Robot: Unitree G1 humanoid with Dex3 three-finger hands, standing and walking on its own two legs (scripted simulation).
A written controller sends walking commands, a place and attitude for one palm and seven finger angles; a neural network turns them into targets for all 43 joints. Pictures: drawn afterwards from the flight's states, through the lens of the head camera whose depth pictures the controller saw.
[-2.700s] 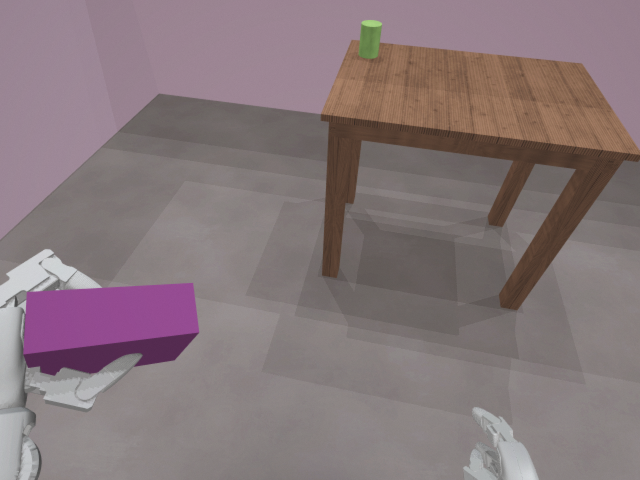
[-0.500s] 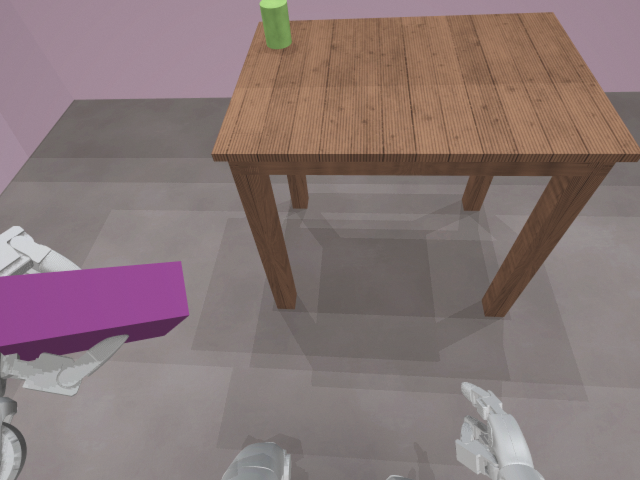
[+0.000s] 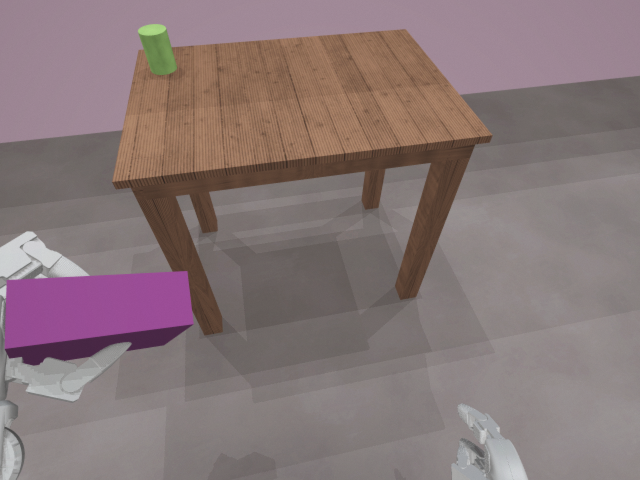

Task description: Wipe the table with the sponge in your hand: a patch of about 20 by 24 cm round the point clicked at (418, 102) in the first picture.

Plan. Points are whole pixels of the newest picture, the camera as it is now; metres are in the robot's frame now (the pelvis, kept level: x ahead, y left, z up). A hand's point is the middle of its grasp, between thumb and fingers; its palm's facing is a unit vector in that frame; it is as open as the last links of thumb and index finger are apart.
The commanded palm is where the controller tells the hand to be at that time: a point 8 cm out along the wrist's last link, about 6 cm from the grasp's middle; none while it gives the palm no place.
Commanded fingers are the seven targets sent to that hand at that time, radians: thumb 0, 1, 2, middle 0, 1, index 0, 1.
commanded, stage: turn to face it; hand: left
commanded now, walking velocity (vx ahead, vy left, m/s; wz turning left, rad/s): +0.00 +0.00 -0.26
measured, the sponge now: (128, 316) +0.23 +0.21 +0.15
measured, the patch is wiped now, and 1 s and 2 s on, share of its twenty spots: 0.00 0.00 0.00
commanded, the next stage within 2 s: take the last steps up to it in 0.10 s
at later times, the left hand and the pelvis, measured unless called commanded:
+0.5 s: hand (96, 362) +0.17 +0.20 +0.17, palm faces +0.38 -0.83 -0.41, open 9.1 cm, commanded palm +0.13 +0.24 +0.18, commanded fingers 0.00 0.10 1.30 -1.20 -1.60 -1.20 -1.60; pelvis -0.05 -0.03 +0.00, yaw -4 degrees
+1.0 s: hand (159, 298) +0.23 +0.17 +0.18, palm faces +0.35 -0.83 -0.44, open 9.1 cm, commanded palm +0.19 +0.22 +0.18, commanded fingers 0.00 0.10 1.30 -1.20 -1.60 -1.20 -1.60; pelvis +0.01 -0.05 +0.00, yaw -4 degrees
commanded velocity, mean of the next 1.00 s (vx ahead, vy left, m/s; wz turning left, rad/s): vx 0.25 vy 0.08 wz -0.06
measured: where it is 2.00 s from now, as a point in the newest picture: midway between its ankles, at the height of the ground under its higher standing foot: (337, 474)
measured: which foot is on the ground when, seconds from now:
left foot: down 0.00-0.08, up 0.10-0.34, down 0.36-0.62, up 0.64-1.00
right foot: up 0.00-0.04, down 0.06-0.38, up 0.40-0.60, down 0.62-1.00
